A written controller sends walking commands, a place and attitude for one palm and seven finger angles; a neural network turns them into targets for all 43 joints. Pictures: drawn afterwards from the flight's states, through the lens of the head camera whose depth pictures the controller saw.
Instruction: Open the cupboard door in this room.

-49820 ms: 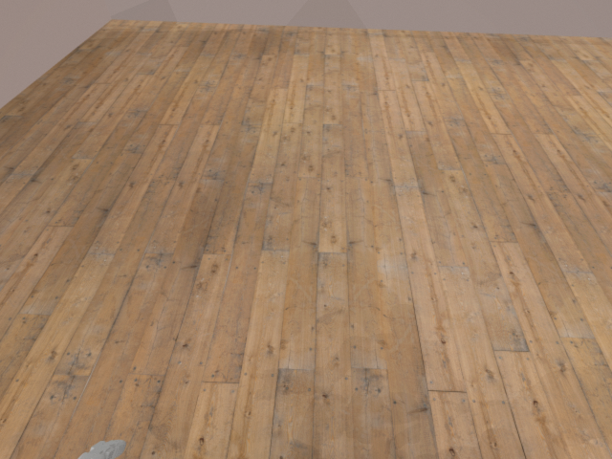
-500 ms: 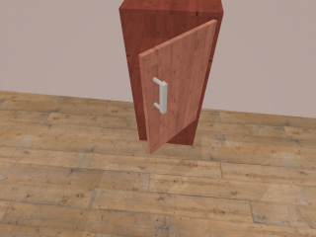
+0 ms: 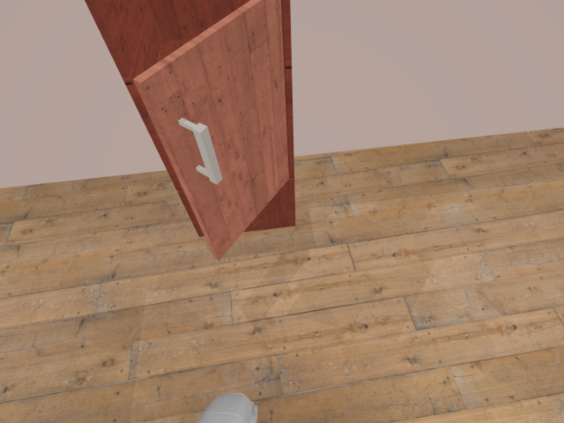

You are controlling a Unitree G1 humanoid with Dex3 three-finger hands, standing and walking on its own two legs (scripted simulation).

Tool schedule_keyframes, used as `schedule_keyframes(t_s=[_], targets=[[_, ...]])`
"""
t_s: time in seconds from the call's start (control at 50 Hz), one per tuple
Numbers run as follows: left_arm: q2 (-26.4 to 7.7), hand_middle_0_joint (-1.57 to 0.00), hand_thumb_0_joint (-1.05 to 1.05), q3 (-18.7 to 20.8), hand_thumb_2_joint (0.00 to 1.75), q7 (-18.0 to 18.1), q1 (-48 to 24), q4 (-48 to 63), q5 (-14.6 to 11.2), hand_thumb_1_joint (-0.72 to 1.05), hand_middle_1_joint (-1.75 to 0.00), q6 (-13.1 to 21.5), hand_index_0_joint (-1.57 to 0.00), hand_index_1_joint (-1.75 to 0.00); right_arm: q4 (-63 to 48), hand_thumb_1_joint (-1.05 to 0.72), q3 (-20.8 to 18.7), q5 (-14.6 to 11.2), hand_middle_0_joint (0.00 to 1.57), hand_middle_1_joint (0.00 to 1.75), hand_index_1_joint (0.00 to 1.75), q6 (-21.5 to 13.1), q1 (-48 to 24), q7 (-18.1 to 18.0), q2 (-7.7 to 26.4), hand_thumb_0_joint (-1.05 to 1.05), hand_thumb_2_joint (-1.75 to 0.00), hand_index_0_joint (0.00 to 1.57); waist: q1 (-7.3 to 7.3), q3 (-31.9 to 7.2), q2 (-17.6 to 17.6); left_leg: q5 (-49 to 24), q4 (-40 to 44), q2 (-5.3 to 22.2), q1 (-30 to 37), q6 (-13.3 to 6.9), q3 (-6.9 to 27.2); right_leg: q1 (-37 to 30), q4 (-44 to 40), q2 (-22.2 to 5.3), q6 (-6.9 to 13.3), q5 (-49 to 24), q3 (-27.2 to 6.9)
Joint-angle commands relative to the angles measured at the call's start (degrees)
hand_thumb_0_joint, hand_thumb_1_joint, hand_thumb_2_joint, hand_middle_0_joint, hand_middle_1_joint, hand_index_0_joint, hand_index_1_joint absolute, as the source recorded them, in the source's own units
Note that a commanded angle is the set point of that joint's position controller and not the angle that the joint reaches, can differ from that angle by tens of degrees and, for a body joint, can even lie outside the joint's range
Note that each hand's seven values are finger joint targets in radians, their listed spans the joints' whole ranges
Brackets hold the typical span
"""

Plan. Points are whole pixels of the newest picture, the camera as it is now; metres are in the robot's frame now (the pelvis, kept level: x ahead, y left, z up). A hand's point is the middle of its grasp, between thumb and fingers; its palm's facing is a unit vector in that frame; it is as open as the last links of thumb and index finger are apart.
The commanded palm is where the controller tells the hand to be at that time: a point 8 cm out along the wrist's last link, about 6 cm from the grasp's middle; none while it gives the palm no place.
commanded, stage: walk to a spot facing it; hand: left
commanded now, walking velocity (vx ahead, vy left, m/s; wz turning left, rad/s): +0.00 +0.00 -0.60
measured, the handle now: (201, 152) +0.56 +0.21 +0.00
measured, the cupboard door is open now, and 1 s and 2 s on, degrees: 49 49 49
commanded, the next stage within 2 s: none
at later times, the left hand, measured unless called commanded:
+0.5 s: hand (176, 390) +0.17 +0.21 -0.16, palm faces -0.24 -0.93 -0.29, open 7.4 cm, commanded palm none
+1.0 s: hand (247, 364) +0.22 +0.09 -0.16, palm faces -0.57 -0.78 -0.26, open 7.4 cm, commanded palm none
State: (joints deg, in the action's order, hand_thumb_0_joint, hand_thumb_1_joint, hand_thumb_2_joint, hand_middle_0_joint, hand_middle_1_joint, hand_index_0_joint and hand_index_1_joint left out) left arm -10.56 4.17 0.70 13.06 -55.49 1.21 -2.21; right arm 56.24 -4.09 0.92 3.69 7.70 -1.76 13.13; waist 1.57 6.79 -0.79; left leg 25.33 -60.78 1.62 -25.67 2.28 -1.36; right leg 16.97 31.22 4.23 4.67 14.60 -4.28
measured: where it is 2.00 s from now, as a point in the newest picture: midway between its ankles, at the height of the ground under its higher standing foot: outside the picture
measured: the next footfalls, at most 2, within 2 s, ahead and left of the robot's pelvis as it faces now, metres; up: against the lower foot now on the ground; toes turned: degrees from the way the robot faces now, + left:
left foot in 0.28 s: +0.08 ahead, +0.15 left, +0.00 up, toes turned -21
right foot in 0.50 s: +0.04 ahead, -0.13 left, +0.00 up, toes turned -16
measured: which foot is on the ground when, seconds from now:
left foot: up 0.00-0.26, down 0.28-0.88, up 0.90-1.00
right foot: down 0.00-0.26, up 0.28-0.48, down 0.50-0.66, up 0.68-0.88, down 0.90-1.00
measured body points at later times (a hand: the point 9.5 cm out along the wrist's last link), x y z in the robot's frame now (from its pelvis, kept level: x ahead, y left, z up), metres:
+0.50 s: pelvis +0.00 +0.01 -0.02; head +0.06 -0.01 +0.43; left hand +0.18 +0.25 -0.14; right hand +0.01 -0.26 -0.16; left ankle +0.01 +0.18 -0.73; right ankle +0.00 -0.12 -0.74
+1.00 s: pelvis +0.00 -0.01 -0.01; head +0.05 -0.05 +0.44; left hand +0.25 +0.13 -0.14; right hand -0.11 -0.26 -0.15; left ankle +0.06 +0.13 -0.68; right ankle -0.05 -0.10 -0.74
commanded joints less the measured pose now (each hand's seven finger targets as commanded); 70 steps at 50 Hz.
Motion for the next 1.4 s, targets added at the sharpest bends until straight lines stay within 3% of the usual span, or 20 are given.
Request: schedule_keyframes(t_s=[0.0,0.18,0.24,0.26,0.32,0.42,0.46,0.48,0.6,0.64,0.66,0.82,0.86,0.88,1.08,1.1,1.14,1.16,1.26,1.38], targets=[[-12.11,-0.20,0.00,3.11,0.90,0.82,3.04,3.39,0.07,0.90,-0.30,1.05,-0.20,-0.30,-6.26,-0.90,-0.37,-0.34,0.20,0.30,0.30,-1.75,-2.13,-0.38,3.23,0.00,-0.90,0.20,0.40,-9.56,7.22,-0.28,5.32,0.17,-2.68,0.64,2.09,-11.36,-11.42,-14.53,6.93,-22.67,-20.54],[-12.85,-0.20,0.00,3.47,0.90,0.33,-0.42,5.50,0.18,0.90,-0.30,0.22,-0.20,-0.30,-6.98,-0.90,-0.39,-1.16,0.20,0.30,0.30,-3.04,1.83,-1.14,4.25,0.00,-0.90,0.20,-2.22,-11.31,7.77,-5.80,31.43,-1.79,12.41,-0.72,3.78,-4.71,-7.85,-10.52,3.13,-19.77,-24.76],[-8.43,-0.20,0.00,2.14,0.90,-1.32,-2.95,8.99,-0.90,0.90,-0.30,0.64,-0.20,-0.30,-7.51,-0.90,-1.90,0.68,0.20,0.30,0.30,-3.96,5.19,-2.06,13.90,0.00,-0.90,0.20,-3.45,-9.46,-16.44,-16.92,47.42,25.24,27.07,-12.69,27.58,19.49,16.40,1.67,-6.02,18.05,-2.69],[-9.87,-0.20,0.00,2.64,0.90,-1.84,-4.21,11.01,-0.22,0.90,-0.30,1.11,-0.20,-0.30,-9.43,-0.90,-1.89,0.73,0.20,0.30,0.30,-3.75,3.36,-2.22,14.34,0.00,-0.90,0.20,-2.67,-7.22,-9.31,-20.02,45.71,28.62,17.93,-16.43,26.83,17.60,25.48,-2.81,-7.41,17.89,-0.68],[-8.31,-0.20,0.00,2.11,0.90,-2.53,-6.11,9.64,-0.26,0.90,-0.30,0.49,-0.20,-0.30,-8.82,-0.90,-0.99,1.66,0.20,0.30,0.30,-4.24,2.50,-1.71,10.45,0.00,-0.90,0.20,-1.66,-8.35,-12.37,-50.42,36.57,16.95,20.98,-11.36,8.75,15.32,27.42,-4.08,-7.08,16.39,2.39],[-9.62,-0.20,0.00,2.34,0.90,-3.22,0.63,8.02,-0.40,0.90,-0.30,0.46,-0.20,-0.30,-9.74,-0.90,-1.70,0.85,0.20,0.30,0.30,-3.34,1.67,-1.00,12.62,0.00,-0.90,0.20,1.46,-9.70,-4.79,-31.26,25.25,12.00,8.54,-4.08,0.40,-9.69,1.35,-1.81,-4.75,-3.08,8.34],[-20.08,-0.20,0.00,4.14,0.90,-1.49,5.71,7.24,0.22,0.90,-0.30,1.21,-0.20,-0.30,-13.35,-0.90,-0.45,-0.56,0.20,0.30,0.30,-2.94,-0.31,-0.23,6.21,0.00,-0.90,0.20,4.12,-10.50,20.73,12.91,0.42,0.17,-7.00,1.41,-4.09,-15.30,-13.24,-25.74,6.92,-25.87,-26.54],[-22.70,-0.20,0.00,4.19,0.90,-1.26,4.98,7.87,0.13,0.90,-0.30,0.57,-0.20,-0.30,-13.14,-0.90,-0.16,-0.72,0.20,0.30,0.30,-2.70,1.13,-0.06,7.79,0.00,-0.90,0.20,3.93,-10.38,16.39,14.44,-3.96,2.33,-5.79,0.21,1.92,-8.98,-13.07,-26.87,11.45,-9.75,-28.32],[-15.62,-0.20,0.00,2.50,0.90,-0.86,-8.83,10.34,0.15,0.90,-0.30,-0.39,-0.20,-0.30,-6.24,-0.90,0.46,-0.39,0.20,0.30,0.30,-3.39,12.55,-0.18,5.38,0.00,-0.90,0.20,-5.84,-10.65,7.38,-7.61,28.19,0.10,17.20,0.29,-2.16,8.53,-4.27,-12.72,2.28,-5.31,-15.96],[-9.59,-0.20,0.00,0.97,0.90,-1.96,-7.64,12.30,-1.04,0.90,-0.30,-1.14,-0.20,-0.30,-7.25,-0.90,-1.07,1.39,0.20,0.30,0.30,-4.43,12.11,-0.81,14.98,0.00,-0.90,0.20,-4.86,-6.40,-21.25,1.38,50.04,22.71,18.94,-8.30,26.14,22.16,19.24,0.39,-5.64,17.30,0.35],[-12.24,-0.20,0.00,1.42,0.90,-2.56,-9.73,13.41,-0.63,0.90,-0.30,-0.37,-0.20,-0.30,-8.99,-0.90,-0.99,1.18,0.20,0.30,0.30,-4.88,10.02,-1.40,15.96,0.00,-0.90,0.20,-4.12,-5.18,-12.45,-3.50,50.19,27.82,11.49,-13.46,27.96,18.29,27.08,-4.72,-6.31,17.00,-0.21],[-8.77,-0.20,0.00,0.74,0.90,-3.23,-4.53,9.59,-0.68,0.90,-0.30,0.77,-0.20,-0.30,-7.41,-0.90,-1.09,0.87,0.20,0.30,0.30,-4.27,9.82,-0.38,13.91,0.00,-0.90,0.20,-1.48,-12.43,-9.56,-41.64,27.63,14.93,17.41,-3.75,-3.19,-4.50,-0.10,-2.17,-4.70,-0.33,10.61],[-19.13,-0.20,0.00,3.17,0.90,-1.35,3.76,7.10,0.30,0.90,-0.30,1.73,-0.20,-0.30,-11.45,-0.90,-0.10,-0.44,0.20,0.30,0.30,-3.90,5.93,0.25,6.96,0.00,-0.90,0.20,1.98,-12.64,18.02,1.08,7.41,3.42,-7.24,2.57,-10.13,-22.35,-9.30,-23.39,4.01,-37.84,-18.27],[-20.96,-0.20,0.00,3.28,0.90,-0.94,6.36,6.35,-0.55,0.90,-0.30,1.48,-0.20,-0.30,-11.67,-0.90,0.34,-0.82,0.20,0.30,0.30,-3.39,5.10,-0.32,8.13,0.00,-0.90,0.20,4.24,-13.59,15.02,12.94,-0.50,3.59,-7.93,1.92,-2.15,-18.92,-9.30,-28.00,10.06,-41.18,-20.62],[-14.77,-0.20,0.00,2.60,0.90,-1.52,-6.11,9.03,0.35,0.90,-0.30,1.27,-0.20,-0.30,-8.57,-0.90,-0.09,0.11,0.20,0.30,0.30,-4.14,8.53,1.33,5.02,0.00,-0.90,0.20,-4.04,-5.77,10.14,-4.18,27.57,-0.58,16.23,0.75,-3.43,9.65,-12.84,-11.74,4.23,21.27,-18.01],[-13.02,-0.20,0.00,2.17,0.90,-1.94,-6.86,9.58,0.11,0.90,-0.30,1.33,-0.20,-0.30,-7.17,-0.90,-0.45,0.25,0.20,0.30,0.30,-4.70,12.30,0.79,6.64,0.00,-0.90,0.20,-5.81,-6.18,5.42,-3.71,34.72,1.06,25.78,-0.12,-2.59,16.94,-8.33,-8.73,1.64,23.21,-15.41],[-8.39,-0.20,0.00,1.37,0.90,-2.94,-11.26,14.19,-0.70,0.90,-0.30,1.74,-0.20,-0.30,-6.04,-0.90,-2.10,1.90,0.20,0.30,0.30,-5.91,20.75,-0.77,16.54,0.00,-0.90,0.20,-9.67,-5.34,-17.97,22.08,53.97,29.81,28.89,-11.94,32.73,31.43,23.47,-1.15,-4.77,21.66,2.78],[-10.25,-0.20,0.00,2.02,0.90,-4.06,-14.78,15.89,-0.13,0.90,-0.30,2.77,-0.20,-0.30,-6.88,-0.90,-2.28,1.38,0.20,0.30,0.30,-6.67,18.95,-0.74,16.60,0.00,-0.90,0.20,-8.60,-3.15,-6.59,15.26,53.65,31.57,25.05,-15.62,33.91,31.13,28.68,-6.66,-5.05,16.80,1.00],[-5.27,-0.20,0.00,0.92,0.90,-5.78,-12.92,11.84,0.32,0.90,-0.30,1.99,-0.20,-0.30,-6.39,-0.90,-0.31,1.75,0.20,0.30,0.30,-7.27,12.56,0.19,10.07,0.00,-0.90,0.20,-4.31,-3.68,-11.22,-11.03,47.51,16.67,19.92,-6.77,1.75,20.22,22.83,-8.56,-6.16,6.01,7.55],[-7.90,-0.20,0.00,1.45,0.90,-5.27,-4.81,7.53,0.36,0.90,-0.30,2.24,-0.20,-0.30,-4.85,-0.90,-0.41,1.41,0.20,0.30,0.30,-6.51,12.59,0.90,11.23,0.00,-0.90,0.20,0.14,-8.75,-5.44,-17.83,30.73,14.45,10.33,-3.19,-9.22,-10.20,1.41,-2.60,-3.20,1.73,14.26]])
